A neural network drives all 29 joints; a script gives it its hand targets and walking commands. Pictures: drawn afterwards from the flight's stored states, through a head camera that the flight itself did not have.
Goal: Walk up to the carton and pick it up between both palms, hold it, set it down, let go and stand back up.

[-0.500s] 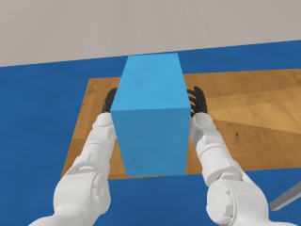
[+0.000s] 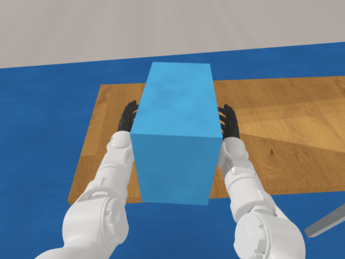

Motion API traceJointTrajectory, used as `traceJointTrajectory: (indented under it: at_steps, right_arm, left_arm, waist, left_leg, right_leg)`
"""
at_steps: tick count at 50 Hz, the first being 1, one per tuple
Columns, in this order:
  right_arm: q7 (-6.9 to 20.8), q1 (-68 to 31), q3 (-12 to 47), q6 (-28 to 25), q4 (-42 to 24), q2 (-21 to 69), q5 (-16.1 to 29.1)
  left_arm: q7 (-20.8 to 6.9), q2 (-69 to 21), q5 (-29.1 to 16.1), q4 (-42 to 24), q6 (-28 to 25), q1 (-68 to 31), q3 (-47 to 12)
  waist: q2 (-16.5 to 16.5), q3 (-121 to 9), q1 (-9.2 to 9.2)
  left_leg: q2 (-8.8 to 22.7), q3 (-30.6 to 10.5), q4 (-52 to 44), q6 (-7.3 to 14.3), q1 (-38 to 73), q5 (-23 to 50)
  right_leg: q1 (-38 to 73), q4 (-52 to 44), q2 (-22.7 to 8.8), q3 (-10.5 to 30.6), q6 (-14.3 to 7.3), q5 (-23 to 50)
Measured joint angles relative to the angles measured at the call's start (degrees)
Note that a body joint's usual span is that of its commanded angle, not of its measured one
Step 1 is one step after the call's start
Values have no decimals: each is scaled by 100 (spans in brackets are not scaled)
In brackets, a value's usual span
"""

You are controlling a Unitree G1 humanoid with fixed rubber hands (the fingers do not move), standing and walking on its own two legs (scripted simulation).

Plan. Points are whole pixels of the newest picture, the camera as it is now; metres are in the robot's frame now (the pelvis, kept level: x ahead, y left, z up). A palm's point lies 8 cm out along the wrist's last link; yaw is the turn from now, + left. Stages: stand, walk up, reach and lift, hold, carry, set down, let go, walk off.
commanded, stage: set down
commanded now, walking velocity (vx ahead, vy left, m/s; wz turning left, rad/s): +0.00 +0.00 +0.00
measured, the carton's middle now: (178, 128) +0.44 -0.02 +0.06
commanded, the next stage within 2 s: none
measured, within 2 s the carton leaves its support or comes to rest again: rests again in 0.62 s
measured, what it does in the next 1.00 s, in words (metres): stands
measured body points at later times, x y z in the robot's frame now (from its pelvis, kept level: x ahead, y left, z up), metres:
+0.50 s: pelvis +0.00 +0.00 +0.00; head +0.04 +0.02 +0.45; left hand +0.44 +0.11 +0.07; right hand +0.40 -0.15 +0.07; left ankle -0.01 +0.13 -0.74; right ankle -0.02 -0.14 -0.74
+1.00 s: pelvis -0.02 +0.01 +0.00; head +0.05 +0.03 +0.44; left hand +0.43 +0.12 +0.04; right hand +0.39 -0.14 +0.04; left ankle -0.01 +0.13 -0.74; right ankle -0.02 -0.14 -0.74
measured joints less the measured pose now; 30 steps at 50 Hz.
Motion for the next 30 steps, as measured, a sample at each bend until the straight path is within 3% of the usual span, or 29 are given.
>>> traceJointTrajectory:
  at_steps: [23, 30]
  right_arm:
    - [332, 75, -599, -594, -10, 190, -545]
    - [301, 77, -605, -640, 9, 191, -550]
  left_arm:
    - [-301, -56, 427, 7, -331, 0, 467]
    - [-176, -57, 433, 7, -343, -1, 364]
  waist:
    - [-65, 129, 24]
    - [-65, 160, 29]
  left_leg:
    - [0, 0, -1, 0, 0, 2]
    - [0, 0, -1, 0, 0, 5]
  right_leg:
    - [0, 0, 0, 0, 0, 2]
    - [0, 0, 0, 0, 0, 3]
